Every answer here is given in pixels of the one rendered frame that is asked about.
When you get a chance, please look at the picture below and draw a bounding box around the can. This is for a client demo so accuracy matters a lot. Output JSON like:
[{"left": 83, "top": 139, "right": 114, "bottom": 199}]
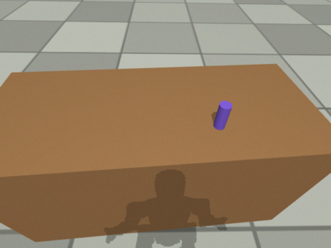
[{"left": 213, "top": 101, "right": 232, "bottom": 130}]

